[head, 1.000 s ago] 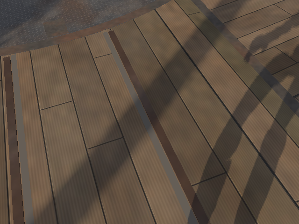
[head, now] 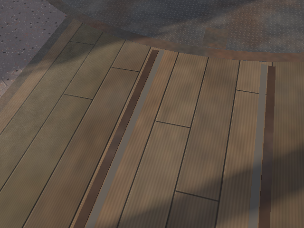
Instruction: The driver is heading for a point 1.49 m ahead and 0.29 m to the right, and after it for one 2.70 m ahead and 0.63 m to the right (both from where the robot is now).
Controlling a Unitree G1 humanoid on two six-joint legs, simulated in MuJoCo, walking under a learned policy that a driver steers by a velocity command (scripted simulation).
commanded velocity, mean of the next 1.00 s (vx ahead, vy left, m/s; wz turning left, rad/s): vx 0.00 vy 0.00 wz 0.13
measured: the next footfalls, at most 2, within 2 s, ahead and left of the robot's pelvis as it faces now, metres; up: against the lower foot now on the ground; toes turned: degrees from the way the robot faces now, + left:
left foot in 0.24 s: +0.02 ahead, +0.14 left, +0.00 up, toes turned +3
right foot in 0.48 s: +0.04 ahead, -0.11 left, +0.00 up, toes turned +5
